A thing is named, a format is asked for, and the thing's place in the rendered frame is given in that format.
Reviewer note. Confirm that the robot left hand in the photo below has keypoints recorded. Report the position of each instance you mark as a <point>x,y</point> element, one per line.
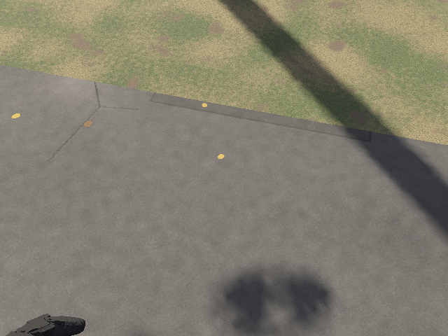
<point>47,325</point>

